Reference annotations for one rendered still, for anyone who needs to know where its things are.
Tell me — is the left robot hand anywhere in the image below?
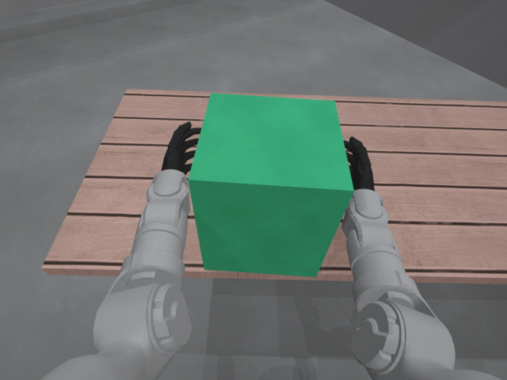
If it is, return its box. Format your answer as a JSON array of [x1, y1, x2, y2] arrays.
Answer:
[[162, 122, 201, 175]]

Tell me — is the robot left forearm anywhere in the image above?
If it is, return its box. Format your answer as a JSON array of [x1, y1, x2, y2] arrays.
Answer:
[[93, 169, 190, 349]]

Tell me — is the right robot hand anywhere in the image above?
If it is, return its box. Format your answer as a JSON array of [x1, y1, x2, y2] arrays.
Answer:
[[344, 137, 375, 191]]

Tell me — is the robot left upper arm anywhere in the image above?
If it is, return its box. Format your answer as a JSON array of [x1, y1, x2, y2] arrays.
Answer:
[[41, 282, 192, 380]]

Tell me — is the carton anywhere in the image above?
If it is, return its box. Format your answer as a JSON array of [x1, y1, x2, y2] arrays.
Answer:
[[188, 93, 354, 277]]

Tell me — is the robot right upper arm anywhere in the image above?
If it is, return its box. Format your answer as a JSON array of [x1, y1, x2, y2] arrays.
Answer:
[[351, 300, 501, 380]]

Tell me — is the table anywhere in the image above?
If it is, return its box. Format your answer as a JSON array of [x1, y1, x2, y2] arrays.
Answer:
[[42, 89, 507, 284]]

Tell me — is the robot right forearm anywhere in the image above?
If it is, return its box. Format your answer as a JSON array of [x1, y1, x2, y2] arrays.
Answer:
[[341, 189, 456, 361]]

